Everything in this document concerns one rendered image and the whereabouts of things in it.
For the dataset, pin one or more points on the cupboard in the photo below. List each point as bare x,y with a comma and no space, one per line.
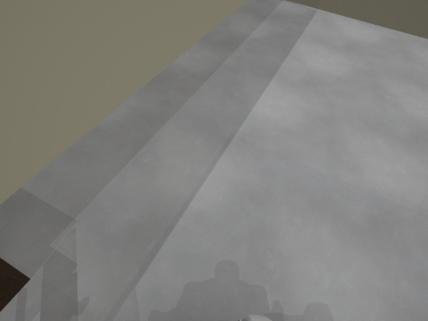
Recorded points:
11,282

